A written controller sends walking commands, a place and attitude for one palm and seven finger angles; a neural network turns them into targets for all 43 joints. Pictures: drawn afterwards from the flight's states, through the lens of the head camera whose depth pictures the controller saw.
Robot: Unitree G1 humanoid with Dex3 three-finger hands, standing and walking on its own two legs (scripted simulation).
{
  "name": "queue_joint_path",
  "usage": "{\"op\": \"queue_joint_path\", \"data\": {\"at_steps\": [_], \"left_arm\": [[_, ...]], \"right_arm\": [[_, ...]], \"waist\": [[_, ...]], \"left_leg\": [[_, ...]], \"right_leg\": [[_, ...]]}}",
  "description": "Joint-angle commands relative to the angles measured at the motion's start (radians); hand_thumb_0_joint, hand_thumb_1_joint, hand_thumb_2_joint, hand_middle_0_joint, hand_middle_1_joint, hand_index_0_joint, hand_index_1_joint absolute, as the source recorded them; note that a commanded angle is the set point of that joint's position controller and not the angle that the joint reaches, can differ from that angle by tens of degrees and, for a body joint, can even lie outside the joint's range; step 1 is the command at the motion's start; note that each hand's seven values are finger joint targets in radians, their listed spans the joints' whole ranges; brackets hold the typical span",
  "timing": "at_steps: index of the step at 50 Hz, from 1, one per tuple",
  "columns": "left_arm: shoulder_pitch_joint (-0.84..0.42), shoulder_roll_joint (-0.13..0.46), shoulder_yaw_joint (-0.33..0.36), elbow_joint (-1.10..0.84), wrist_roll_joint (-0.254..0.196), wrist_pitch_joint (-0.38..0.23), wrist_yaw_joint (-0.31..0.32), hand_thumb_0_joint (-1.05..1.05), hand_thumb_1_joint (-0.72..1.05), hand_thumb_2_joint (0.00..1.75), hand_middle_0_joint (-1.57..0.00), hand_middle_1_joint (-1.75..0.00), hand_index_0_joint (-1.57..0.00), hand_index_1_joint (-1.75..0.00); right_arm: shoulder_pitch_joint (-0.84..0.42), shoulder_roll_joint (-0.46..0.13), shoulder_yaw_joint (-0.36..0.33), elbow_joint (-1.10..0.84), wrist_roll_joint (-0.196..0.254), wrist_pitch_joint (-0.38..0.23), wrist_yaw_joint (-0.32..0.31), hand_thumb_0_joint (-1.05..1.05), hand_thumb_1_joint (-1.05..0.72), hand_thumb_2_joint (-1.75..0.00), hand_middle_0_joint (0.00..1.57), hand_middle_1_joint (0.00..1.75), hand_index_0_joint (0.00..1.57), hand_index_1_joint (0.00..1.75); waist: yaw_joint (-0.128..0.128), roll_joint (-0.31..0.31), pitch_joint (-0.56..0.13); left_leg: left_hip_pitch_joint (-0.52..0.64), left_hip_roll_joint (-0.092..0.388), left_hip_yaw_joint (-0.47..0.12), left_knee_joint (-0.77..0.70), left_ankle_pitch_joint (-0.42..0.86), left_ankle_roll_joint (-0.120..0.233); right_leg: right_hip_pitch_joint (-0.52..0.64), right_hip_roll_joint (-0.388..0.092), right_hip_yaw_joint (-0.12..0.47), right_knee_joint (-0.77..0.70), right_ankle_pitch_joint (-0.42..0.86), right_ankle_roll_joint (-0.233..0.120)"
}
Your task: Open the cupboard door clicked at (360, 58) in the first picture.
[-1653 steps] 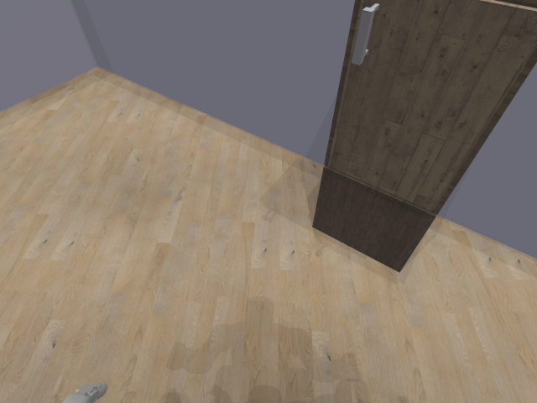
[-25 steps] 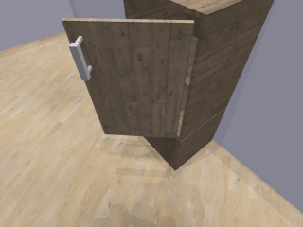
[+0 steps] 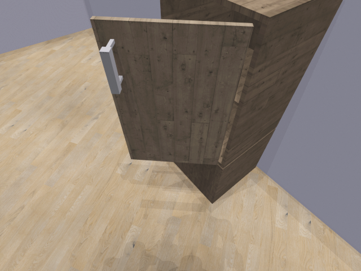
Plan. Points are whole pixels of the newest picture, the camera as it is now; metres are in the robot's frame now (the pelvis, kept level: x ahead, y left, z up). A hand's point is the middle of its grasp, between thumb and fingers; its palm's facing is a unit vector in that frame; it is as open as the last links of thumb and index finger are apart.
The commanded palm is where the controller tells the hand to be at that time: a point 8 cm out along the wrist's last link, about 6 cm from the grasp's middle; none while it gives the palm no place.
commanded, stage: come to a stop and stand still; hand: left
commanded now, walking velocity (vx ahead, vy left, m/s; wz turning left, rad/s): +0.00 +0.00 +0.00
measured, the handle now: (113, 67) +0.56 +0.22 +0.15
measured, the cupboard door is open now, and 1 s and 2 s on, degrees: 47 47 47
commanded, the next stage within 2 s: look again from close up in 0.76 s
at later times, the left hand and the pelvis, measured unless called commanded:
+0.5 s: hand out of the picture +0.00 +0.16 -0.17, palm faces +0.01 -0.98 -0.19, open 7.3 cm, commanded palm none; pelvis +0.00 -0.01 +0.01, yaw +0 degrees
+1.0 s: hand out of the picture -0.01 +0.16 -0.16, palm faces +0.00 -0.98 -0.21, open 7.3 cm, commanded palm none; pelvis -0.01 -0.01 +0.01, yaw +0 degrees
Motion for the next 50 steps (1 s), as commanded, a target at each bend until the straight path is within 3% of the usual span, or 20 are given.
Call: {"op": "queue_joint_path", "data": {"at_steps": [1,2,4,12,22,23,24,25,27,28,31,36,42,50], "left_arm": [[0.061,0.071,0.007,-0.011,-0.001,-0.025,0.003,0.00,0.90,0.90,-0.20,-0.30,-0.20,-0.30],[0.064,0.077,0.006,-0.003,-0.001,-0.029,0.003,0.00,0.90,0.90,-0.20,-0.30,-0.20,-0.30],[0.064,0.084,0.006,0.010,-0.003,-0.034,0.005,0.00,0.90,0.90,-0.20,-0.30,-0.20,-0.30],[0.065,0.086,-0.001,0.041,-0.003,-0.038,0.006,0.00,0.90,0.90,-0.20,-0.30,-0.20,-0.30],[0.088,0.067,-0.009,0.064,-0.006,-0.040,0.009,0.00,0.90,0.90,-0.20,-0.30,-0.20,-0.30],[0.145,0.090,-0.015,0.093,0.005,-0.065,0.050,0.00,0.90,0.90,-0.20,-0.30,-0.20,-0.30],[0.118,0.129,-0.004,0.042,-0.004,-0.073,0.043,0.00,0.90,0.90,-0.20,-0.30,-0.20,-0.30],[0.082,0.112,-0.011,0.032,-0.006,-0.073,0.035,0.00,0.90,0.90,-0.20,-0.30,-0.20,-0.30],[0.091,0.088,-0.014,0.025,-0.006,-0.069,0.025,0.00,0.90,0.90,-0.20,-0.30,-0.20,-0.30],[0.100,0.084,-0.014,0.026,-0.008,-0.066,0.023,0.00,0.90,0.90,-0.20,-0.30,-0.20,-0.30],[0.090,0.071,-0.019,0.027,-0.009,-0.056,0.018,0.00,0.90,0.90,-0.20,-0.30,-0.20,-0.30],[0.083,0.078,-0.017,0.020,-0.009,-0.045,0.011,0.00,0.90,0.90,-0.20,-0.30,-0.20,-0.30],[0.085,0.089,-0.015,0.023,-0.008,-0.046,0.008,0.00,0.90,0.90,-0.20,-0.30,-0.20,-0.30],[0.089,0.096,-0.012,0.030,-0.009,-0.051,0.007,0.00,0.90,0.90,-0.20,-0.30,-0.20,-0.30]], "right_arm": [[0.051,-0.104,-0.011,-0.012,0.007,-0.023,-0.010,0.00,-0.90,-0.90,0.20,0.30,0.20,0.30],[0.060,-0.096,-0.010,-0.003,0.008,-0.024,-0.011,0.00,-0.90,-0.90,0.20,0.30,0.20,0.30],[0.067,-0.088,-0.008,0.014,0.009,-0.025,-0.012,0.00,-0.90,-0.90,0.20,0.30,0.20,0.30],[0.084,-0.072,0.002,0.061,0.011,-0.025,-0.014,0.00,-0.90,-0.90,0.20,0.30,0.20,0.30],[0.103,-0.049,0.007,0.096,0.012,-0.022,-0.013,0.00,-0.90,-0.90,0.20,0.30,0.20,0.30],[0.018,-0.108,0.002,0.019,0.024,-0.028,0.000,0.00,-0.90,-0.90,0.20,0.30,0.20,0.30],[0.079,-0.057,0.003,-0.001,0.015,-0.021,0.006,0.00,-0.90,-0.90,0.20,0.30,0.20,0.30],[0.117,-0.055,0.004,0.004,0.015,-0.020,0.007,0.00,-0.90,-0.90,0.20,0.30,0.20,0.30],[0.129,-0.060,0.007,-0.001,0.008,-0.030,0.005,0.00,-0.90,-0.90,0.20,0.30,0.20,0.30],[0.124,-0.066,0.008,-0.007,0.010,-0.029,0.002,0.00,-0.90,-0.90,0.20,0.30,0.20,0.30],[0.109,-0.074,0.007,-0.018,0.013,-0.020,0.000,0.00,-0.90,-0.90,0.20,0.30,0.20,0.30],[0.096,-0.075,0.010,-0.009,0.011,-0.013,0.004,0.00,-0.90,-0.90,0.20,0.30,0.20,0.30],[0.094,-0.076,0.012,0.015,0.010,-0.017,0.004,0.00,-0.90,-0.90,0.20,0.30,0.20,0.30],[0.085,-0.079,0.011,0.038,0.010,-0.020,0.002,0.00,-0.90,-0.90,0.20,0.30,0.20,0.30]], "waist": [[0.003,0.061,-0.021],[-0.001,0.033,-0.033],[-0.006,0.033,-0.056],[-0.010,0.009,-0.021],[-0.008,0.012,0.022],[0.004,0.052,0.035],[-0.040,0.075,-0.045],[-0.050,0.056,-0.069],[-0.032,0.130,-0.084],[-0.030,0.104,-0.076],[-0.032,-0.001,-0.004],[-0.026,-0.023,0.078],[-0.019,0.018,0.060],[-0.017,0.006,0.014]], "left_leg": [[0.041,0.165,-0.151,-0.156,0.409,0.045],[0.060,0.152,-0.134,-0.139,0.436,0.035],[0.082,0.139,-0.113,-0.133,0.413,0.018],[0.081,0.136,-0.105,-0.159,0.370,0.006],[0.065,0.132,-0.104,-0.187,0.286,0.000],[-0.004,0.142,-0.078,0.026,0.440,-0.031],[0.004,0.110,-0.092,-0.011,0.185,-0.026],[-0.003,0.115,-0.102,-0.047,0.159,-0.021],[0.016,0.131,-0.112,-0.054,0.340,-0.002],[0.018,0.133,-0.115,-0.056,0.353,0.002],[-0.001,0.124,-0.114,-0.090,0.223,0.004],[-0.032,0.109,-0.114,-0.147,0.095,0.004],[-0.008,0.114,-0.107,-0.171,0.112,0.005],[0.023,0.118,-0.094,-0.161,0.164,-0.002]], "right_leg": [[0.027,-0.016,0.036,-0.123,0.159,-0.032],[0.045,-0.025,0.044,-0.133,0.232,-0.036],[0.060,-0.041,0.055,-0.149,0.288,-0.041],[0.080,-0.044,0.048,-0.187,0.326,-0.045],[0.071,-0.041,0.053,-0.230,0.276,-0.048],[0.044,-0.085,0.113,-0.214,0.625,-0.038],[0.089,-0.112,0.115,-0.180,0.545,-0.066],[0.082,-0.082,0.092,-0.155,0.399,-0.077],[0.086,-0.044,0.054,-0.116,0.340,-0.074],[0.083,-0.034,0.051,-0.119,0.309,-0.071],[0.038,-0.029,0.055,-0.150,0.230,-0.063],[-0.010,-0.023,0.072,-0.196,0.079,-0.057],[0.004,-0.026,0.072,-0.208,0.104,-0.055],[0.028,-0.036,0.081,-0.215,0.183,-0.056]]}}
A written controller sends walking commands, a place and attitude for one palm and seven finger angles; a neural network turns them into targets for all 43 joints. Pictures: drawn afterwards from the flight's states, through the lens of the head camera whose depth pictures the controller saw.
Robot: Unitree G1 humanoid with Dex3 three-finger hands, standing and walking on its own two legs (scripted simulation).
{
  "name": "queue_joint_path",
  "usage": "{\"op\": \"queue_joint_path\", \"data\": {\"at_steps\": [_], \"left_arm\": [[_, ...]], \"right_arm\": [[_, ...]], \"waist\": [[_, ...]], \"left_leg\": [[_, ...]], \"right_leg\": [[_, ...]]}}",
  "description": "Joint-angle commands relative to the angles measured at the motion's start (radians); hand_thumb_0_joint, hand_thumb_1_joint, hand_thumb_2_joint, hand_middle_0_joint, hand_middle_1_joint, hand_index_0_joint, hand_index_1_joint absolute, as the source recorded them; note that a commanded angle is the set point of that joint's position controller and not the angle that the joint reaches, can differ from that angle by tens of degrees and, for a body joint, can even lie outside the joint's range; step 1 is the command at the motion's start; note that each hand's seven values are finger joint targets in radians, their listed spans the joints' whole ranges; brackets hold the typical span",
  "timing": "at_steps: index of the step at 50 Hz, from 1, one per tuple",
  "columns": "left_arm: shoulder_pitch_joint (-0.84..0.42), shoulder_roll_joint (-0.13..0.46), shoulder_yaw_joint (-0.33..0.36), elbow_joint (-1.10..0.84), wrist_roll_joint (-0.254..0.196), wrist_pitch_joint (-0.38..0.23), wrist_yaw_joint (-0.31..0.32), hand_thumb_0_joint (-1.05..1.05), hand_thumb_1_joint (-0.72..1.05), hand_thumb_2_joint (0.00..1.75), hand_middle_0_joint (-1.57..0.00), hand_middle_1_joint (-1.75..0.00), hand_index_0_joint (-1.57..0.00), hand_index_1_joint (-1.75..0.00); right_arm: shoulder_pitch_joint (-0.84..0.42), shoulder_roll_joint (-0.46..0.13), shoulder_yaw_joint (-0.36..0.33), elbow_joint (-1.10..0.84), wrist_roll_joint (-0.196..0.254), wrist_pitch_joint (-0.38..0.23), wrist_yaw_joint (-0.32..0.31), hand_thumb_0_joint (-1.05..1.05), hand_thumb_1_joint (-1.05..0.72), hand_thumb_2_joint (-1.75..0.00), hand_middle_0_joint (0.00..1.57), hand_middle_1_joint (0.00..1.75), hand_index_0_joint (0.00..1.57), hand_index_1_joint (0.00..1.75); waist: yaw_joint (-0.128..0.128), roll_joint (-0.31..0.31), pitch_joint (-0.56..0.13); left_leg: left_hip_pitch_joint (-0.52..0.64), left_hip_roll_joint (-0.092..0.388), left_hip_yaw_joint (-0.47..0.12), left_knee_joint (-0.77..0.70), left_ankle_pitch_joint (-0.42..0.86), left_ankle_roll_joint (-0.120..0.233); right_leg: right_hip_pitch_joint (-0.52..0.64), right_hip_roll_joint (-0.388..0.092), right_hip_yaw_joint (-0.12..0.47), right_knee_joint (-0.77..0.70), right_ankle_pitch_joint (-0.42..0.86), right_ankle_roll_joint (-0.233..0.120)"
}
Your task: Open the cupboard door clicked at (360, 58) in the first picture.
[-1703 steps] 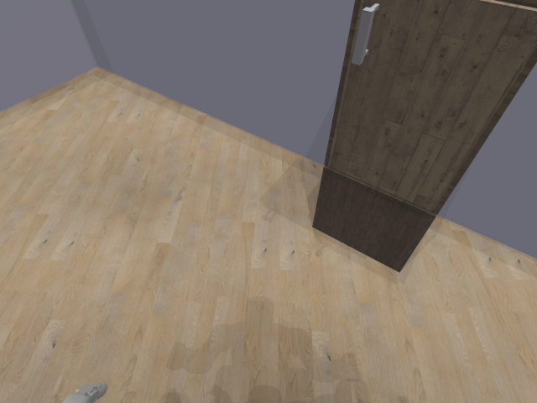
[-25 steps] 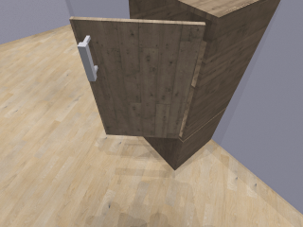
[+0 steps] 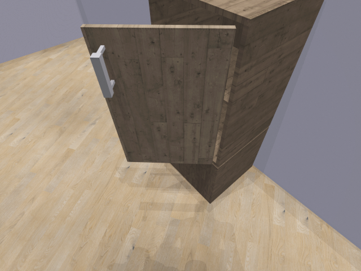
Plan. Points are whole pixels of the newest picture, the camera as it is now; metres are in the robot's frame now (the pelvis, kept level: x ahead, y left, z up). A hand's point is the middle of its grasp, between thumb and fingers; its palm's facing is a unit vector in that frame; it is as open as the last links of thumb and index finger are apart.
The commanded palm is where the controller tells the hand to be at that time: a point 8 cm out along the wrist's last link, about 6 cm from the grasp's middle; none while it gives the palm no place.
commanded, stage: look again from close up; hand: left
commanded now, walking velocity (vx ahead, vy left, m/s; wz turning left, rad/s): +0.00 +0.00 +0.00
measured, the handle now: (105, 72) +0.57 +0.24 +0.14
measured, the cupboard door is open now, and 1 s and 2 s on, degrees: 47 47 47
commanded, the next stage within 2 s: raise the hand with hooked fingers in 0.38 s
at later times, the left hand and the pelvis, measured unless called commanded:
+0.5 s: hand out of the picture +0.01 +0.17 -0.17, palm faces +0.01 -0.98 -0.20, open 7.3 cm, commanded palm +0.10 +0.22 -0.07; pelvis +0.01 -0.01 +0.00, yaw +0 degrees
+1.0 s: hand (88, 259) +0.15 +0.20 -0.01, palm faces +0.13 -0.99 -0.04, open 9.1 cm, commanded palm +0.14 +0.25 +0.01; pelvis -0.03 -0.01 -0.06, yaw +3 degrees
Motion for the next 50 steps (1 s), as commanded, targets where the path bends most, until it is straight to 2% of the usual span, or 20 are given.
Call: {"op": "queue_joint_path", "data": {"at_steps": [1,23,24,25,26,27,28,29,30,31,32,34,36,37,39,40,42,45,47,50], "left_arm": [[0.062,0.116,0.025,-0.021,0.002,-0.016,0.007,0.00,0.90,0.90,-0.20,-0.30,-0.20,-0.30],[0.054,0.123,0.029,-0.010,0.004,-0.015,0.006,0.00,0.90,0.90,-0.20,-0.30,-0.20,-0.30],[0.148,0.127,0.029,0.029,0.012,-0.027,0.047,0.00,0.90,0.90,-0.20,-0.30,-0.20,-0.30],[-0.603,0.331,0.121,-1.532,-0.213,-0.254,0.034,0.00,0.88,0.89,-0.20,-0.32,-0.20,-0.32],[-0.171,0.294,0.154,-1.283,-0.123,-0.211,0.087,0.00,0.85,0.88,-0.20,-0.33,-0.20,-0.33],[0.089,0.063,0.026,-1.139,-0.144,-0.072,0.115,0.00,0.83,0.87,-0.21,-0.34,-0.21,-0.34],[0.083,-0.036,-0.021,-1.145,-0.181,-0.062,0.092,0.00,0.81,0.86,-0.21,-0.36,-0.21,-0.36],[0.017,0.010,0.009,-1.190,-0.186,-0.109,0.075,0.00,0.78,0.85,-0.21,-0.37,-0.21,-0.37],[0.019,0.050,0.059,-1.165,-0.182,-0.163,0.054,0.00,0.76,0.84,-0.21,-0.39,-0.21,-0.39],[0.090,0.022,0.078,-1.078,-0.188,-0.222,0.017,0.00,0.74,0.83,-0.21,-0.40,-0.21,-0.40],[0.200,0.018,0.099,-0.985,-0.194,-0.280,-0.037,0.00,0.71,0.82,-0.21,-0.42,-0.21,-0.42],[0.331,0.017,0.156,-0.912,-0.227,-0.428,-0.160,0.00,0.67,0.80,-0.22,-0.45,-0.22,-0.45],[0.332,0.056,0.192,-0.934,-0.256,-0.575,-0.303,0.00,0.62,0.78,-0.22,-0.48,-0.22,-0.48],[0.350,0.126,0.260,-0.925,-0.261,-0.605,-0.361,0.00,0.60,0.77,-0.22,-0.50,-0.22,-0.50],[0.314,0.179,0.314,-1.026,-0.291,-0.561,-0.399,0.00,0.55,0.75,-0.22,-0.53,-0.22,-0.53],[0.267,0.175,0.312,-1.101,-0.311,-0.526,-0.399,0.00,0.53,0.74,-0.23,-0.54,-0.23,-0.54],[0.132,0.179,0.300,-1.223,-0.337,-0.485,-0.369,0.00,0.48,0.72,-0.23,-0.57,-0.23,-0.57],[0.033,0.186,0.281,-1.441,-0.305,-0.504,-0.297,0.00,0.41,0.69,-0.24,-0.62,-0.24,-0.62],[-0.050,0.183,0.230,-1.498,-0.290,-0.525,-0.289,0.00,0.36,0.67,-0.24,-0.64,-0.24,-0.64],[-0.064,0.186,0.208,-1.408,-0.284,-0.505,-0.329,0.00,0.29,0.64,-0.24,-0.69,-0.24,-0.69]], "right_arm": [[0.047,-0.088,-0.019,-0.023,0.004,-0.016,-0.004,0.00,-0.90,-0.90,0.20,0.30,0.20,0.30],[0.022,-0.096,-0.024,0.001,0.005,-0.017,-0.012,0.00,-0.90,-0.90,0.20,0.30,0.20,0.30],[-0.073,-0.120,-0.035,-0.069,0.017,-0.017,-0.002,0.00,-0.90,-0.90,0.20,0.30,0.20,0.30],[-0.022,-0.280,-0.048,-0.410,0.064,-0.168,-0.051,0.00,-0.90,-0.90,0.20,0.30,0.20,0.30],[-0.100,-0.194,-0.039,-0.357,0.049,-0.248,-0.087,0.00,-0.90,-0.90,0.20,0.30,0.20,0.30],[-0.102,-0.148,-0.051,-0.363,0.076,-0.277,-0.075,0.00,-0.90,-0.90,0.20,0.30,0.20,0.30],[-0.070,-0.168,-0.054,-0.348,0.079,-0.287,-0.074,0.00,-0.90,-0.90,0.20,0.30,0.20,0.30],[-0.096,-0.199,-0.069,-0.406,0.069,-0.305,-0.072,0.00,-0.90,-0.90,0.20,0.30,0.20,0.30],[-0.081,-0.222,-0.081,-0.428,0.048,-0.314,-0.068,0.00,-0.90,-0.90,0.20,0.30,0.20,0.30],[-0.084,-0.216,-0.087,-0.455,0.033,-0.320,-0.063,0.00,-0.90,-0.90,0.20,0.30,0.20,0.30],[-0.101,-0.212,-0.095,-0.493,0.036,-0.324,-0.047,0.00,-0.90,-0.90,0.20,0.30,0.20,0.30],[-0.131,-0.202,-0.110,-0.546,0.025,-0.321,-0.020,0.00,-0.90,-0.90,0.20,0.30,0.20,0.30],[-0.158,-0.211,-0.122,-0.601,0.026,-0.317,0.009,0.00,-0.90,-0.90,0.20,0.30,0.20,0.30],[-0.156,-0.219,-0.131,-0.634,0.030,-0.309,0.023,0.00,-0.90,-0.90,0.20,0.30,0.20,0.30],[-0.190,-0.219,-0.126,-0.712,0.046,-0.281,0.017,0.00,-0.90,-0.90,0.20,0.30,0.20,0.30],[-0.194,-0.217,-0.122,-0.742,0.052,-0.268,0.008,0.00,-0.90,-0.90,0.20,0.30,0.20,0.30],[-0.182,-0.211,-0.106,-0.771,0.055,-0.250,-0.010,0.00,-0.90,-0.90,0.20,0.30,0.20,0.30],[-0.103,-0.194,-0.098,-0.758,0.045,-0.246,-0.028,0.00,-0.90,-0.90,0.20,0.30,0.20,0.30],[-0.079,-0.202,-0.081,-0.739,0.035,-0.250,-0.036,0.00,-0.90,-0.90,0.20,0.30,0.20,0.30],[-0.075,-0.211,-0.070,-0.699,0.047,-0.268,-0.049,0.00,-0.90,-0.90,0.20,0.30,0.20,0.30]], "waist": [[0.006,-0.025,0.007],[0.011,-0.016,0.011],[0.044,-0.068,0.030],[-0.089,0.128,-0.466],[0.014,0.251,-0.466],[-0.015,0.219,-0.284],[-0.035,0.080,-0.151],[-0.057,-0.005,-0.040],[-0.072,-0.110,-0.056],[-0.054,-0.204,-0.033],[-0.009,-0.181,-0.015],[0.053,-0.270,-0.085],[0.060,-0.201,-0.151],[0.081,-0.102,-0.194],[0.096,-0.079,-0.279],[0.088,-0.043,-0.304],[0.048,-0.033,-0.251],[0.004,0.067,-0.338],[-0.039,0.049,-0.324],[-0.062,0.063,-0.271]], "left_leg": [[-0.008,0.085,-0.083,-0.081,0.119,0.022],[0.014,0.097,-0.080,-0.086,0.164,0.017],[-0.069,0.103,-0.044,0.141,0.154,-0.015],[0.197,-0.014,-0.057,-0.012,0.264,0.027],[0.230,0.015,-0.047,-0.025,0.404,0.034],[0.112,0.027,-0.072,-0.014,0.364,0.011],[0.051,0.025,-0.075,-0.003,0.288,0.008],[-0.023,0.009,-0.092,0.030,0.178,0.017],[-0.080,-0.005,-0.094,0.069,0.108,0.019],[-0.155,-0.011,-0.097,0.109,0.059,0.016],[-0.215,-0.023,-0.087,0.145,0.029,0.004],[-0.347,-0.033,-0.070,0.238,0.008,-0.011],[-0.430,-0.042,-0.056,0.336,0.010,-0.017],[-0.435,-0.048,-0.049,0.373,0.039,-0.017],[-0.460,-0.057,-0.021,0.392,0.028,-0.003],[-0.448,-0.059,-0.017,0.393,0.019,0.002],[-0.465,-0.051,-0.039,0.401,-0.072,0.009],[-0.355,-0.021,-0.073,0.413,0.023,0.022],[-0.346,-0.011,-0.096,0.430,0.043,0.027],[-0.351,-0.003,-0.112,0.415,-0.013,0.025]], "right_leg": [[-0.012,-0.076,0.095,-0.108,0.135,-0.034],[0.004,-0.078,0.088,-0.119,0.209,-0.034],[-0.001,-0.148,0.172,-0.129,0.620,-0.001],[0.117,-0.047,0.089,-0.032,0.513,-0.027],[0.090,0.010,0.057,0.021,0.320,-0.045],[-0.029,0.013,-0.011,0.006,0.179,-0.024],[-0.076,0.021,-0.033,-0.008,0.178,-0.013],[-0.153,0.025,-0.039,-0.017,0.133,-0.005],[-0.217,0.030,-0.046,-0.006,0.067,0.000],[-0.279,0.037,-0.055,0.025,0.004,0.004],[-0.302,0.033,-0.043,0.055,-0.038,-0.003],[-0.333,0.036,-0.024,0.167,-0.050,-0.012],[-0.340,0.025,0.008,0.262,0.018,-0.022],[-0.313,0.013,0.038,0.301,0.074,-0.034],[-0.284,0.005,0.063,0.307,0.059,-0.025],[-0.287,0.009,0.066,0.303,0.036,-0.020],[-0.356,0.015,0.099,0.259,-0.132,-0.008],[-0.366,0.037,0.054,0.303,0.025,-0.013],[-0.394,0.048,0.041,0.320,0.071,-0.013],[-0.432,0.051,0.028,0.291,0.007,-0.012]]}}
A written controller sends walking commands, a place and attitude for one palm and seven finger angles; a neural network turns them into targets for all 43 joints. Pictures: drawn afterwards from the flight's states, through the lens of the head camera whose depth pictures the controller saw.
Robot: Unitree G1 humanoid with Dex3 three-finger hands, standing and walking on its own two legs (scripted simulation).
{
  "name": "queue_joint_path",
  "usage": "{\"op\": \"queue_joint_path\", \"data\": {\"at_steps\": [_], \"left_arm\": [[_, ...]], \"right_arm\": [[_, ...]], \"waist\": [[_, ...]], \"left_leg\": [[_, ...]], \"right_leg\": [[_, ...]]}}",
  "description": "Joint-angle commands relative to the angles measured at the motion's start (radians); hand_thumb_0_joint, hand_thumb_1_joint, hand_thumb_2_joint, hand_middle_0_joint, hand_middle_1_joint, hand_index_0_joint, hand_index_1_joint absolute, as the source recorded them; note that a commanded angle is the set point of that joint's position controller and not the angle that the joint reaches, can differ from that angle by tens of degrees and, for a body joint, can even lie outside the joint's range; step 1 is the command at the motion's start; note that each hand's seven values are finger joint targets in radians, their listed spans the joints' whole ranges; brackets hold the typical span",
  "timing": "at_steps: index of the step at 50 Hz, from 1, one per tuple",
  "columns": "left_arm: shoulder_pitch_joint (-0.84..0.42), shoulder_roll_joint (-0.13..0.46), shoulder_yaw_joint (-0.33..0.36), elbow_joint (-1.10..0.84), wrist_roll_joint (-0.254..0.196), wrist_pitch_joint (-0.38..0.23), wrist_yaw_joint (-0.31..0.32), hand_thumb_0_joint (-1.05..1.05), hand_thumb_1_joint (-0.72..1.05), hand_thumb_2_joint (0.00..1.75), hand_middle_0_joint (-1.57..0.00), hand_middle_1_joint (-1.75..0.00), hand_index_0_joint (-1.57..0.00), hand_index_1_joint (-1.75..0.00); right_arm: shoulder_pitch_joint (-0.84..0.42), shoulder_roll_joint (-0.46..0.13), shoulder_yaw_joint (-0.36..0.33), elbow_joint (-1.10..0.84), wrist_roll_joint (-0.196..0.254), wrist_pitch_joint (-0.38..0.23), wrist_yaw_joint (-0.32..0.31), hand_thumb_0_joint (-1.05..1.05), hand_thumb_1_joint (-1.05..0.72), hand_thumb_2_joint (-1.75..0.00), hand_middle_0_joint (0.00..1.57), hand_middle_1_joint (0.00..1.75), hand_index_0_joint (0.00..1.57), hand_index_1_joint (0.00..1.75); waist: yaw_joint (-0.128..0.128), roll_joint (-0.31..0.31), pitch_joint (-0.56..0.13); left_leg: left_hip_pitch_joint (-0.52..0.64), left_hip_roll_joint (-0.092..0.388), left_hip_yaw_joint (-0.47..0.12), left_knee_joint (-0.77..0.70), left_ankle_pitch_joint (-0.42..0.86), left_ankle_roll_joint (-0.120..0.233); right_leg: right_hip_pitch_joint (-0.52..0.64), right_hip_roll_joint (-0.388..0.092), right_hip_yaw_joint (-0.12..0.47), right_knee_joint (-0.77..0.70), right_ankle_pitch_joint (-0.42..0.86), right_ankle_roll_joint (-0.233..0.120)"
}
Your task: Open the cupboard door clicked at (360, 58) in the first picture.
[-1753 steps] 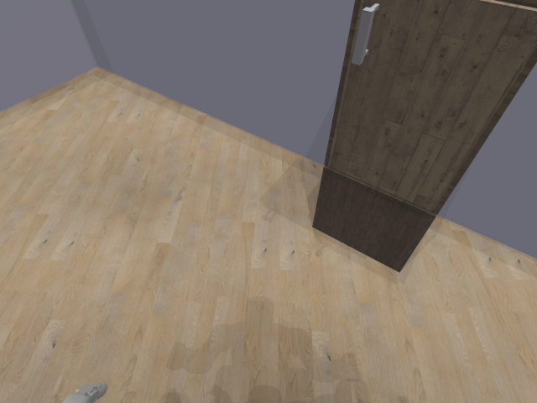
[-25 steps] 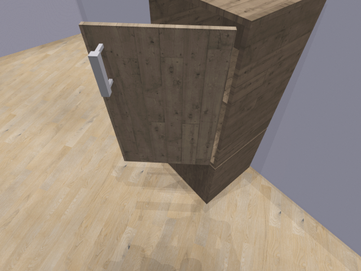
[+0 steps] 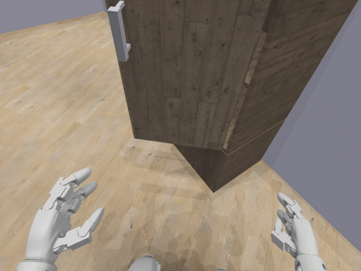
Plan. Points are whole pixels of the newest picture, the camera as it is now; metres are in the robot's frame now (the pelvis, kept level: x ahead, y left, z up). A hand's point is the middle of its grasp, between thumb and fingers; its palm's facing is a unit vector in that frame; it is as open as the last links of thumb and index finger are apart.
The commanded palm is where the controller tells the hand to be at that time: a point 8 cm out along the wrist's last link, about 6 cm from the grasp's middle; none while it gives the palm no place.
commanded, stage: raise the hand with hooked fingers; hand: left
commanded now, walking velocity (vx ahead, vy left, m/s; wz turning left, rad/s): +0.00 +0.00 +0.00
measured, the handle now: (121, 31) +0.61 +0.22 +0.20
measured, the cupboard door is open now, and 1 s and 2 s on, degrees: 47 47 47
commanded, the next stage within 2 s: move the hooked fingers beside the handle in 1.58 s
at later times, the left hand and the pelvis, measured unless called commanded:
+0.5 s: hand (65, 169) +0.25 +0.24 +0.13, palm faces -0.02 -1.00 -0.07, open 12.1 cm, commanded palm +0.22 +0.29 +0.14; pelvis +0.00 +0.02 +0.04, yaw -1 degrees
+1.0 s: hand (33, 116) +0.30 +0.28 +0.21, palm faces +0.04 -1.00 -0.07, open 13.9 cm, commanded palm +0.27 +0.33 +0.21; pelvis +0.01 +0.01 +0.06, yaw +0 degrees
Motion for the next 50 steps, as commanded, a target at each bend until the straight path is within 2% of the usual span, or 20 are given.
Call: {"op": "queue_joint_path", "data": {"at_steps": [1,2,5,7,8,10,12,13,16,18,19,25,27,31,34,38,42,46,48,50], "left_arm": [[-0.265,0.144,0.015,-0.255,-0.013,-0.066,-0.046,0.00,0.27,0.63,-0.25,-0.70,-0.25,-0.70],[-0.263,0.167,0.030,-0.215,-0.023,-0.031,-0.068,0.00,0.25,0.62,-0.25,-0.72,-0.25,-0.72],[-0.209,0.220,0.125,-0.170,-0.049,0.072,-0.087,0.00,0.18,0.59,-0.25,-0.76,-0.25,-0.76],[-0.178,0.247,0.185,-0.131,-0.078,0.126,-0.088,0.00,0.13,0.57,-0.25,-0.80,-0.25,-0.80],[-0.191,0.228,0.174,-0.159,-0.088,0.135,-0.085,0.00,0.11,0.56,-0.26,-0.81,-0.26,-0.81],[-0.213,0.238,0.199,-0.162,-0.099,0.140,-0.064,0.00,0.06,0.54,-0.26,-0.84,-0.26,-0.84],[-0.243,0.247,0.209,-0.163,-0.104,0.132,-0.058,0.00,0.01,0.52,-0.26,-0.87,-0.26,-0.87],[-0.260,0.251,0.207,-0.170,-0.104,0.124,-0.058,0.00,-0.01,0.51,-0.27,-0.88,-0.27,-0.88],[-0.300,0.239,0.183,-0.141,-0.099,0.120,-0.069,0.00,-0.08,0.48,-0.27,-0.93,-0.27,-0.93],[-0.343,0.279,0.205,-0.152,-0.096,0.128,-0.082,0.00,-0.13,0.46,-0.27,-0.96,-0.27,-0.96],[-0.343,0.280,0.209,-0.149,-0.094,0.134,-0.087,0.00,-0.15,0.45,-0.27,-0.98,-0.27,-0.98],[-0.440,0.316,0.237,-0.166,-0.091,0.178,-0.080,0.00,-0.29,0.39,-0.29,-1.07,-0.29,-1.07],[-0.464,0.342,0.263,-0.119,-0.096,0.206,-0.082,0.00,-0.34,0.37,-0.29,-1.10,-0.29,-1.10],[-0.561,0.348,0.257,-0.110,-0.089,0.252,-0.100,0.00,-0.43,0.33,-0.29,-1.15,-0.29,-1.15],[-0.630,0.372,0.266,-0.092,-0.086,0.287,-0.118,0.00,-0.50,0.30,-0.30,-1.20,-0.30,-1.20],[-0.701,0.414,0.300,-0.032,-0.094,0.336,-0.141,0.00,-0.50,0.30,-0.30,-1.20,-0.30,-1.20],[-0.768,0.459,0.327,0.007,-0.095,0.365,-0.163,0.00,-0.50,0.30,-0.30,-1.20,-0.30,-1.20],[-0.867,0.479,0.328,0.020,-0.089,0.380,-0.179,0.00,-0.50,0.30,-0.30,-1.20,-0.30,-1.20],[-0.900,0.510,0.346,0.044,-0.089,0.392,-0.188,0.00,-0.50,0.30,-0.30,-1.20,-0.30,-1.20],[-0.925,0.522,0.350,0.062,-0.085,0.403,-0.193,0.00,-0.50,0.30,-0.30,-1.20,-0.30,-1.20]], "right_arm": [[0.032,-0.120,-0.018,-0.072,0.015,-0.057,-0.022,0.00,-0.90,-0.90,0.20,0.30,0.20,0.30],[0.028,-0.126,-0.011,-0.071,0.020,-0.058,-0.026,0.00,-0.90,-0.90,0.20,0.30,0.20,0.30],[0.010,-0.121,-0.007,-0.074,0.028,-0.059,-0.036,0.00,-0.90,-0.90,0.20,0.30,0.20,0.30],[-0.014,-0.113,0.001,-0.078,0.030,-0.057,-0.037,0.00,-0.90,-0.90,0.20,0.30,0.20,0.30],[-0.017,-0.108,0.007,-0.084,0.031,-0.059,-0.037,0.00,-0.90,-0.90,0.20,0.30,0.20,0.30],[-0.011,-0.107,0.009,-0.077,0.027,-0.064,-0.037,0.00,-0.90,-0.90,0.20,0.30,0.20,0.30],[-0.010,-0.112,0.013,-0.076,0.023,-0.074,-0.034,0.00,-0.90,-0.90,0.20,0.30,0.20,0.30],[0.002,-0.115,0.012,-0.072,0.026,-0.080,-0.033,0.00,-0.90,-0.90,0.20,0.30,0.20,0.30],[0.015,-0.127,0.011,-0.059,0.032,-0.095,-0.034,0.00,-0.90,-0.90,0.20,0.30,0.20,0.30],[0.020,-0.134,0.011,-0.058,0.034,-0.104,-0.036,0.00,-0.90,-0.90,0.20,0.30,0.20,0.30],[0.026,-0.136,0.009,-0.055,0.034,-0.108,-0.038,0.00,-0.90,-0.90,0.20,0.30,0.20,0.30],[0.019,-0.139,0.014,-0.043,0.038,-0.118,-0.046,0.00,-0.90,-0.90,0.20,0.30,0.20,0.30],[0.022,-0.145,0.019,-0.037,0.037,-0.112,-0.048,0.00,-0.90,-0.90,0.20,0.30,0.20,0.30],[0.006,-0.139,0.026,-0.038,0.044,-0.104,-0.056,0.00,-0.90,-0.90,0.20,0.30,0.20,0.30],[0.001,-0.142,0.034,-0.038,0.045,-0.098,-0.062,0.00,-0.90,-0.90,0.20,0.30,0.20,0.30],[-0.013,-0.141,0.045,-0.033,0.049,-0.087,-0.070,0.00,-0.90,-0.90,0.20,0.30,0.20,0.30],[-0.019,-0.139,0.054,-0.031,0.047,-0.075,-0.073,0.00,-0.90,-0.90,0.20,0.30,0.20,0.30],[-0.031,-0.136,0.057,-0.031,0.052,-0.071,-0.076,0.00,-0.90,-0.90,0.20,0.30,0.20,0.30],[-0.029,-0.138,0.059,-0.030,0.053,-0.066,-0.078,0.00,-0.90,-0.90,0.20,0.30,0.20,0.30],[-0.031,-0.138,0.059,-0.028,0.056,-0.064,-0.078,0.00,-0.90,-0.90,0.20,0.30,0.20,0.30]], "waist": [[-0.105,0.088,-0.132],[-0.094,0.100,-0.122],[-0.049,0.052,-0.196],[-0.014,0.050,-0.183],[-0.016,0.061,-0.178],[-0.018,0.010,-0.167],[-0.009,0.011,-0.145],[-0.020,0.009,-0.150],[-0.034,0.026,-0.102],[-0.026,0.047,-0.127],[-0.024,0.060,-0.153],[-0.016,0.094,-0.127],[-0.012,0.062,-0.092],[-0.015,0.117,-0.096],[-0.016,0.089,-0.096],[-0.014,0.079,-0.072],[-0.008,0.087,-0.084],[-0.017,0.109,-0.102],[-0.015,0.086,-0.103],[-0.015,0.109,-0.112]], "left_leg": [[0.155,-0.036,-0.030,-0.153,0.168,0.037],[0.153,-0.038,-0.035,-0.166,0.163,0.038],[0.171,-0.041,-0.026,-0.212,0.189,0.036],[0.180,-0.043,-0.028,-0.243,0.217,0.030],[0.194,-0.043,-0.023,-0.259,0.226,0.029],[0.201,-0.042,-0.024,-0.281,0.228,0.029],[0.217,-0.041,-0.026,-0.301,0.243,0.028],[0.228,-0.042,-0.023,-0.308,0.244,0.028],[0.249,-0.041,-0.018,-0.334,0.203,0.028],[0.284,-0.043,-0.018,-0.351,0.221,0.030],[0.305,-0.044,-0.015,-0.358,0.233,0.031],[0.380,-0.040,-0.026,-0.418,0.277,0.027],[0.380,-0.039,-0.030,-0.434,0.278,0.027],[0.435,-0.040,-0.026,-0.465,0.284,0.025],[0.464,-0.039,-0.032,-0.486,0.303,0.026],[0.482,-0.043,-0.028,-0.508,0.295,0.029],[0.509,-0.046,-0.028,-0.518,0.331,0.031],[0.541,-0.047,-0.029,-0.536,0.329,0.032],[0.544,-0.048,-0.028,-0.542,0.342,0.035],[0.560,-0.050,-0.027,-0.548,0.350,0.035]], "right_leg": [[0.026,0.050,0.093,-0.214,0.174,0.014],[0.047,0.053,0.098,-0.227,0.163,0.010],[0.151,0.038,0.104,-0.274,0.171,0.018],[0.207,0.039,0.099,-0.289,0.193,0.014],[0.211,0.037,0.091,-0.296,0.208,0.017],[0.222,0.039,0.085,-0.315,0.205,0.024],[0.237,0.045,0.079,-0.320,0.222,0.018],[0.237,0.043,0.081,-0.328,0.225,0.022],[0.210,0.042,0.077,-0.355,0.178,0.023],[0.242,0.043,0.078,-0.362,0.200,0.018],[0.256,0.042,0.076,-0.366,0.217,0.018],[0.296,0.050,0.049,-0.388,0.279,0.012],[0.312,0.055,0.049,-0.407,0.287,0.009],[0.328,0.054,0.047,-0.433,0.303,0.010],[0.358,0.057,0.047,-0.455,0.326,0.008],[0.376,0.058,0.055,-0.495,0.327,0.008],[0.411,0.059,0.063,-0.515,0.368,0.005],[0.414,0.055,0.062,-0.534,0.365,0.007],[0.432,0.054,0.066,-0.543,0.384,0.006],[0.433,0.052,0.066,-0.550,0.391,0.006]]}}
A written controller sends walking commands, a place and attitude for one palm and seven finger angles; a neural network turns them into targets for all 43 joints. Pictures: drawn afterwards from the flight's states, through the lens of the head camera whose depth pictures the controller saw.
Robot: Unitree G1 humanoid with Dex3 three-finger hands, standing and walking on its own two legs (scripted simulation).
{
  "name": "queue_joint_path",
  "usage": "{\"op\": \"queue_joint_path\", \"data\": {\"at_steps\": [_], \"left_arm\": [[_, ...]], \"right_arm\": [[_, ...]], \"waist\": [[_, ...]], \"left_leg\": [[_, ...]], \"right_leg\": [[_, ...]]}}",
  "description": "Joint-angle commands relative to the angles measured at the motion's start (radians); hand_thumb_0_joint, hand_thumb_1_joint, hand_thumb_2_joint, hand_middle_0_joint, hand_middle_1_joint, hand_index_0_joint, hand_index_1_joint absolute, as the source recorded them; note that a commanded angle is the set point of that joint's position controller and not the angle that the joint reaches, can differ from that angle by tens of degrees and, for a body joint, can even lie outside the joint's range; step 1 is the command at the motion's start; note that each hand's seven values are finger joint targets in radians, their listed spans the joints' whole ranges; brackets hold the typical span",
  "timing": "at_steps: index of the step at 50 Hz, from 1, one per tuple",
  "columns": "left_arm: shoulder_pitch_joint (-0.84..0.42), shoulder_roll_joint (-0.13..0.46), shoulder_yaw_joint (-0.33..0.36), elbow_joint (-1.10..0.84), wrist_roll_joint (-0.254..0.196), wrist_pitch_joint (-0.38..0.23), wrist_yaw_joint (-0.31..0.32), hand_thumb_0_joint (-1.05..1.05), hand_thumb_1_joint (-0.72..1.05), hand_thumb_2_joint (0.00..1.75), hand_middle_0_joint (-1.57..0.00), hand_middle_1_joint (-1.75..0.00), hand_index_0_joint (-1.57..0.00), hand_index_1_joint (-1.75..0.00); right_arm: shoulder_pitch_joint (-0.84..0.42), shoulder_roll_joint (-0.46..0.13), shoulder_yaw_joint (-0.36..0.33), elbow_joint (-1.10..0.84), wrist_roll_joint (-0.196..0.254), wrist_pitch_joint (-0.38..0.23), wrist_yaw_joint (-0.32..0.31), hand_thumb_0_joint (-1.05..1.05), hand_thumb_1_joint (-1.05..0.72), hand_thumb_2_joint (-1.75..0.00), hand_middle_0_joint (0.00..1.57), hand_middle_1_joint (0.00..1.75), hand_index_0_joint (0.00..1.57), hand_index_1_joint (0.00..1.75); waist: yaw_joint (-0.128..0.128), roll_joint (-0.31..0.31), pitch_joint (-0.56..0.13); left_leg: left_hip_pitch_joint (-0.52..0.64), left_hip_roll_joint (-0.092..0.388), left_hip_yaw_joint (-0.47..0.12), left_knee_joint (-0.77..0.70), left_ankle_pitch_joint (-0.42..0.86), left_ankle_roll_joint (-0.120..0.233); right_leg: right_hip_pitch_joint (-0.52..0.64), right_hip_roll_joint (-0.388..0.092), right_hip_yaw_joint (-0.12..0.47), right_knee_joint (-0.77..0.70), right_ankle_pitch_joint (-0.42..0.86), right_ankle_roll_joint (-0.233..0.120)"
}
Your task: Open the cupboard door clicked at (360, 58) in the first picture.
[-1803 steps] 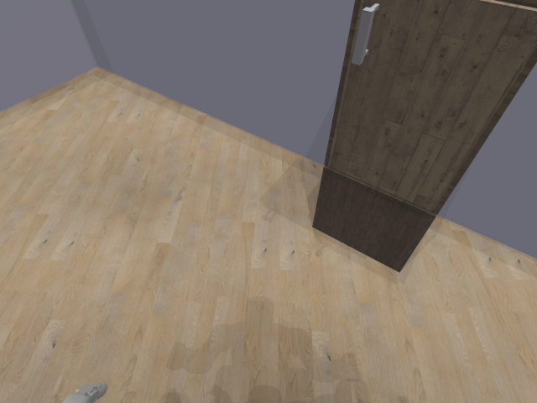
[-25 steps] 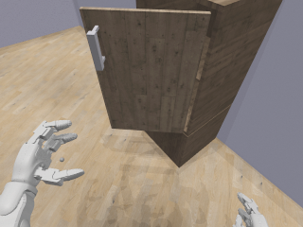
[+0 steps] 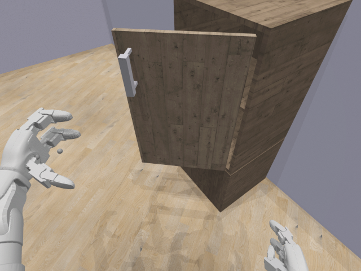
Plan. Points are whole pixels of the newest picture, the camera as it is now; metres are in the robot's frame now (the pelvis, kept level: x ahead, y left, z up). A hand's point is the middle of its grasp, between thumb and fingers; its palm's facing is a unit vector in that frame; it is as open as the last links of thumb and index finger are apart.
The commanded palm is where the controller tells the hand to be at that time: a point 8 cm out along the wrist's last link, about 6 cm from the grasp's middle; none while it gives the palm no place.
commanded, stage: raise the hand with hooked fingers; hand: left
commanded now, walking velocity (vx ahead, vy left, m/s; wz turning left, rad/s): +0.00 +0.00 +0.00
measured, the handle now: (129, 72) +0.59 +0.22 +0.14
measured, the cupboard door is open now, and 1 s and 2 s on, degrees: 47 47 47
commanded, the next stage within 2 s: move the hooked fingers beside the handle in 0.58 s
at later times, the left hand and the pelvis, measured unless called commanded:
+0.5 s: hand (67, 139) +0.31 +0.26 +0.16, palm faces +0.04 -1.00 -0.05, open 13.9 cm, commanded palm +0.27 +0.31 +0.17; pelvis +0.01 -0.01 +0.00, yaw -1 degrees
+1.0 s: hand (76, 124) +0.35 +0.26 +0.17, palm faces +0.01 -1.00 -0.04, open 14.0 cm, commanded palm +0.32 +0.31 +0.16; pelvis +0.00 -0.01 +0.00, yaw +0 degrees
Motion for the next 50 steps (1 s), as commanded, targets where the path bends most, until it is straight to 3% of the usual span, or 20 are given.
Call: {"op": "queue_joint_path", "data": {"at_steps": [1,4,6,7,11,12,17,18,21,26,27,30,32,34,36,40,43,46,49,50], "left_arm": [[-0.340,0.303,0.116,-0.166,-0.020,-0.040,-0.011,0.00,-0.50,0.30,-0.30,-1.20,-0.30,-1.20],[-0.378,0.341,0.139,-0.138,-0.021,-0.020,-0.025,0.00,-0.50,0.30,-0.30,-1.20,-0.30,-1.20],[-0.330,0.294,0.110,-0.086,-0.024,-0.005,-0.034,0.00,-0.50,0.30,-0.30,-1.20,-0.30,-1.20],[-0.312,0.291,0.110,-0.074,-0.032,-0.001,-0.042,0.00,-0.50,0.30,-0.30,-1.20,-0.30,-1.20],[-0.312,0.302,0.122,-0.128,-0.028,-0.001,-0.039,0.00,-0.50,0.30,-0.30,-1.20,-0.30,-1.20],[-0.308,0.322,0.141,-0.134,-0.034,-0.002,-0.034,0.00,-0.50,0.30,-0.30,-1.20,-0.30,-1.20],[-0.346,0.343,0.161,-0.179,-0.025,-0.027,-0.003,0.00,-0.50,0.30,-0.30,-1.20,-0.30,-1.20],[-0.364,0.337,0.154,-0.190,-0.018,-0.029,0.000,0.00,-0.50,0.30,-0.30,-1.20,-0.30,-1.20],[-0.365,0.315,0.140,-0.192,-0.012,-0.037,0.007,0.00,-0.50,0.30,-0.30,-1.20,-0.30,-1.20],[-0.346,0.298,0.124,-0.153,-0.013,-0.020,-0.006,0.00,-0.50,0.30,-0.30,-1.20,-0.30,-1.20],[-0.335,0.303,0.125,-0.138,-0.020,-0.015,-0.010,0.00,-0.50,0.30,-0.30,-1.20,-0.30,-1.20],[-0.352,0.301,0.123,-0.157,-0.014,-0.011,-0.013,0.00,-0.50,0.30,-0.30,-1.20,-0.30,-1.20],[-0.337,0.308,0.129,-0.134,-0.022,-0.009,-0.012,0.00,-0.50,0.30,-0.30,-1.20,-0.30,-1.20],[-0.349,0.302,0.128,-0.140,-0.021,-0.014,-0.016,0.00,-0.50,0.30,-0.30,-1.20,-0.30,-1.20],[-0.408,0.303,0.113,-0.131,-0.012,-0.021,-0.009,0.00,-0.50,0.30,-0.30,-1.20,-0.30,-1.20],[-0.535,0.305,0.076,-0.023,0.005,-0.030,-0.005,0.00,-0.50,0.30,-0.30,-1.20,-0.30,-1.20],[-0.649,0.322,0.047,0.018,0.023,-0.049,-0.006,0.00,-0.50,0.30,-0.30,-1.20,-0.30,-1.20],[-0.669,0.337,0.056,0.076,0.037,-0.073,-0.007,0.00,-0.50,0.30,-0.30,-1.20,-0.30,-1.20],[-0.683,0.342,0.060,0.142,0.035,-0.081,-0.010,0.00,-0.50,0.30,-0.30,-1.20,-0.30,-1.20],[-0.661,0.381,0.097,0.175,0.037,-0.079,-0.007,0.00,-0.50,0.30,-0.30,-1.20,-0.30,-1.20]], "right_arm": [[-0.090,-0.138,-0.063,-0.152,0.009,-0.051,-0.014,0.00,-0.90,-0.90,0.20,0.30,0.20,0.30],[-0.092,-0.142,-0.064,-0.154,0.012,-0.044,-0.010,0.00,-0.90,-0.90,0.20,0.30,0.20,0.30],[-0.090,-0.143,-0.065,-0.156,0.015,-0.041,-0.005,0.00,-0.90,-0.90,0.20,0.30,0.20,0.30],[-0.084,-0.144,-0.066,-0.161,0.014,-0.039,0.000,0.00,-0.90,-0.90,0.20,0.30,0.20,0.30],[-0.090,-0.148,-0.075,-0.174,0.016,-0.034,0.008,0.00,-0.90,-0.90,0.20,0.30,0.20,0.30],[-0.088,-0.148,-0.074,-0.177,0.012,-0.032,0.010,0.00,-0.90,-0.90,0.20,0.30,0.20,0.30],[-0.089,-0.143,-0.074,-0.172,0.009,-0.031,0.004,0.00,-0.90,-0.90,0.20,0.30,0.20,0.30],[-0.092,-0.140,-0.075,-0.172,0.011,-0.032,0.002,0.00,-0.90,-0.90,0.20,0.30,0.20,0.30],[-0.091,-0.138,-0.076,-0.168,0.013,-0.036,-0.006,0.00,-0.90,-0.90,0.20,0.30,0.20,0.30],[-0.090,-0.138,-0.073,-0.163,0.014,-0.035,-0.010,0.00,-0.90,-0.90,0.20,0.30,0.20,0.30],[-0.086,-0.140,-0.072,-0.161,0.012,-0.031,-0.009,0.00,-0.90,-0.90,0.20,0.30,0.20,0.30],[-0.092,-0.138,-0.073,-0.165,0.014,-0.032,-0.009,0.00,-0.90,-0.90,0.20,0.30,0.20,0.30],[-0.090,-0.139,-0.071,-0.163,0.012,-0.027,-0.007,0.00,-0.90,-0.90,0.20,0.30,0.20,0.30],[-0.096,-0.140,-0.072,-0.163,0.014,-0.029,-0.007,0.00,-0.90,-0.90,0.20,0.30,0.20,0.30],[-0.092,-0.139,-0.072,-0.154,0.015,-0.028,-0.013,0.00,-0.90,-0.90,0.20,0.30,0.20,0.30],[-0.074,-0.147,-0.069,-0.131,0.017,-0.024,-0.024,0.00,-0.90,-0.90,0.20,0.30,0.20,0.30],[-0.068,-0.151,-0.068,-0.120,0.018,-0.024,-0.030,0.00,-0.90,-0.90,0.20,0.30,0.20,0.30],[-0.051,-0.156,-0.071,-0.116,0.014,-0.027,-0.031,0.00,-0.90,-0.90,0.20,0.30,0.20,0.30],[-0.035,-0.160,-0.070,-0.116,0.011,-0.021,-0.022,0.00,-0.90,-0.90,0.20,0.30,0.20,0.30],[-0.025,-0.166,-0.075,-0.114,0.011,-0.017,-0.020,0.00,-0.90,-0.90,0.20,0.30,0.20,0.30]], "waist": [[-0.015,0.034,-0.199],[-0.012,0.025,-0.210],[-0.008,0.023,-0.187],[-0.001,-0.022,-0.181],[0.000,0.015,-0.230],[0.008,-0.012,-0.215],[0.003,0.014,-0.208],[-0.002,0.046,-0.211],[-0.008,0.051,-0.215],[-0.011,0.043,-0.201],[-0.008,-0.004,-0.186],[-0.011,0.042,-0.209],[-0.007,-0.011,-0.189],[-0.010,0.005,-0.202],[-0.024,0.025,-0.193],[-0.050,-0.001,-0.151],[-0.061,0.048,-0.176],[-0.055,0.044,-0.239],[-0.047,0.021,-0.247],[-0.040,0.013,-0.246]], "left_leg": [[0.133,-0.027,-0.059,-0.102,0.180,0.019],[0.137,-0.031,-0.052,-0.105,0.200,0.022],[0.127,-0.031,-0.047,-0.105,0.204,0.020],[0.119,-0.031,-0.049,-0.104,0.218,0.021],[0.141,-0.032,-0.039,-0.095,0.239,0.022],[0.128,-0.031,-0.038,-0.094,0.245,0.022],[0.136,-0.032,-0.030,-0.100,0.232,0.024],[0.145,-0.033,-0.026,-0.103,0.225,0.025],[0.158,-0.031,-0.028,-0.112,0.212,0.024],[0.155,-0.032,-0.029,-0.113,0.210,0.023],[0.146,-0.030,-0.030,-0.112,0.214,0.026],[0.160,-0.034,-0.029,-0.112,0.220,0.023],[0.143,-0.032,-0.032,-0.113,0.204,0.024],[0.150,-0.033,-0.032,-0.114,0.207,0.024],[0.157,-0.033,-0.033,-0.114,0.193,0.023],[0.132,-0.031,-0.041,-0.118,0.118,0.024],[0.141,-0.032,-0.043,-0.112,0.104,0.025],[0.154,-0.032,-0.048,-0.106,0.142,0.024],[0.137,-0.031,-0.051,-0.102,0.175,0.023],[0.122,-0.031,-0.047,-0.100,0.178,0.024]], "right_leg": [[0.013,0.042,0.046,-0.091,0.204,-0.017],[0.036,0.038,0.054,-0.099,0.236,-0.016],[0.022,0.037,0.051,-0.096,0.245,-0.017],[0.040,0.036,0.052,-0.093,0.267,-0.018],[0.036,0.034,0.054,-0.082,0.286,-0.014],[0.050,0.034,0.059,-0.083,0.298,-0.015],[0.048,0.033,0.066,-0.091,0.281,-0.013],[0.039,0.033,0.066,-0.094,0.275,-0.012],[0.036,0.036,0.060,-0.098,0.252,-0.012],[0.030,0.036,0.058,-0.102,0.261,-0.011],[0.038,0.036,0.062,-0.105,0.271,-0.011],[0.033,0.036,0.056,-0.100,0.275,-0.011],[0.036,0.037,0.060,-0.108,0.258,-0.010],[0.033,0.037,0.057,-0.103,0.262,-0.010],[0.010,0.038,0.057,-0.107,0.240,-0.010],[-0.037,0.037,0.063,-0.122,0.150,-0.008],[-0.043,0.031,0.076,-0.125,0.129,-0.012],[-0.020,0.031,0.066,-0.104,0.167,-0.017],[-0.006,0.032,0.065,-0.092,0.214,-0.020],[-0.004,0.030,0.066,-0.090,0.218,-0.019]]}}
